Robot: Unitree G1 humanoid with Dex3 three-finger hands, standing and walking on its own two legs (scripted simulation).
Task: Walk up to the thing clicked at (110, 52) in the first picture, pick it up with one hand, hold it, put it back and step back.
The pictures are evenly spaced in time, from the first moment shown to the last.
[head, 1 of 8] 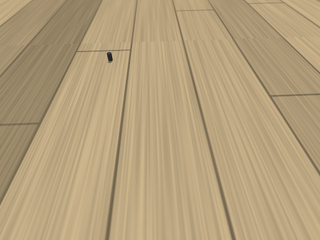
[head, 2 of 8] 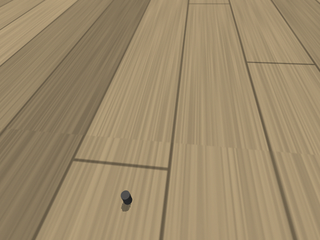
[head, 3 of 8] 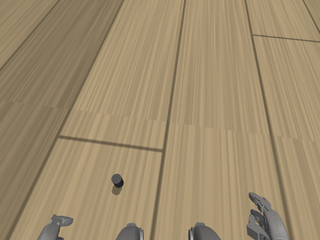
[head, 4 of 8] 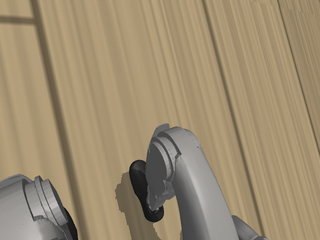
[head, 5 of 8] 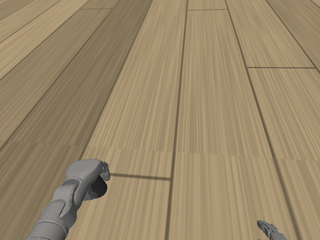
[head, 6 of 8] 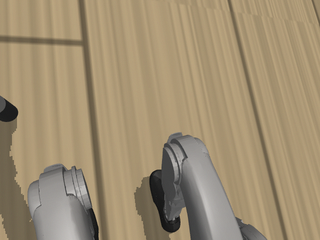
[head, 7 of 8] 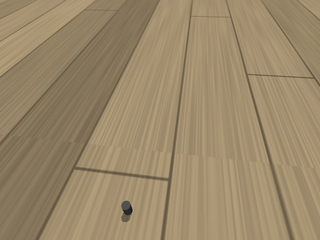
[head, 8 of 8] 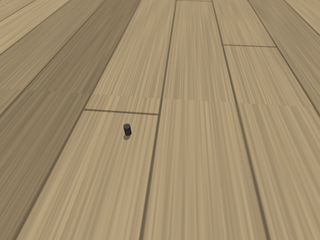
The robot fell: no
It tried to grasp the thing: yes
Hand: left
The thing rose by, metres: 0.67
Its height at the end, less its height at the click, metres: +0.00
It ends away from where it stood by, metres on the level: 0.00
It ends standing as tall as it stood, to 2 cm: yes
